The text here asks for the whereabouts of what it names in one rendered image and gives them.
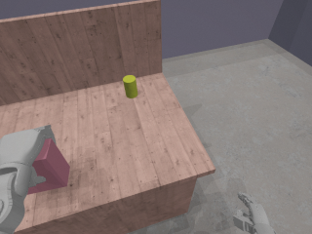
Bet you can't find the sponge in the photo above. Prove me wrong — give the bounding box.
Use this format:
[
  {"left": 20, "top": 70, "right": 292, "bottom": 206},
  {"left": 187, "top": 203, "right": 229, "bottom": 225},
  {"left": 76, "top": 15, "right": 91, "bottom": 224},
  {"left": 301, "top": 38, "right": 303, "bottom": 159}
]
[{"left": 27, "top": 138, "right": 70, "bottom": 195}]

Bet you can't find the robot left hand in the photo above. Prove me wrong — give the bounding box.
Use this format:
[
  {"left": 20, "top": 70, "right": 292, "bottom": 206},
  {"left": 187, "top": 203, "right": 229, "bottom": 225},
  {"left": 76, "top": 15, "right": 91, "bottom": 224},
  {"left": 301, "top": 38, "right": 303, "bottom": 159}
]
[{"left": 0, "top": 125, "right": 57, "bottom": 188}]

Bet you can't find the right robot forearm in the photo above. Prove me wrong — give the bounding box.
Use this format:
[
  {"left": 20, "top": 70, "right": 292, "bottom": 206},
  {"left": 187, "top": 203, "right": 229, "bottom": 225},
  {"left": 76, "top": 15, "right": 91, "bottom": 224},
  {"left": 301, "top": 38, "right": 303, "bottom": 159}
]
[{"left": 253, "top": 223, "right": 277, "bottom": 234}]

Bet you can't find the left robot forearm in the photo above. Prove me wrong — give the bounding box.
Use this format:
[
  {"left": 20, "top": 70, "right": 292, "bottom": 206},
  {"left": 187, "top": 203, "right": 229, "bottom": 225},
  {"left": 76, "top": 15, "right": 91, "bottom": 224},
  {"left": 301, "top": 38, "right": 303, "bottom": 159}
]
[{"left": 0, "top": 163, "right": 32, "bottom": 234}]

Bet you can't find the robot right hand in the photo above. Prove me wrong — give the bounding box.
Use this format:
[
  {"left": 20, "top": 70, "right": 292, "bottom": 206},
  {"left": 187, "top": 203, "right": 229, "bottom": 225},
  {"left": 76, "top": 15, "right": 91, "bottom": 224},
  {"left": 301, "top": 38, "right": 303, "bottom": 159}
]
[{"left": 233, "top": 191, "right": 271, "bottom": 234}]

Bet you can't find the table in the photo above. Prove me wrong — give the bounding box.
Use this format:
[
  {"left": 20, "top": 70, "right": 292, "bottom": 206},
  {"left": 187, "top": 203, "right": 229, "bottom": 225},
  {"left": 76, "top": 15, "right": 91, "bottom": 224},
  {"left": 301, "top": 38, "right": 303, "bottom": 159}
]
[{"left": 0, "top": 0, "right": 216, "bottom": 234}]

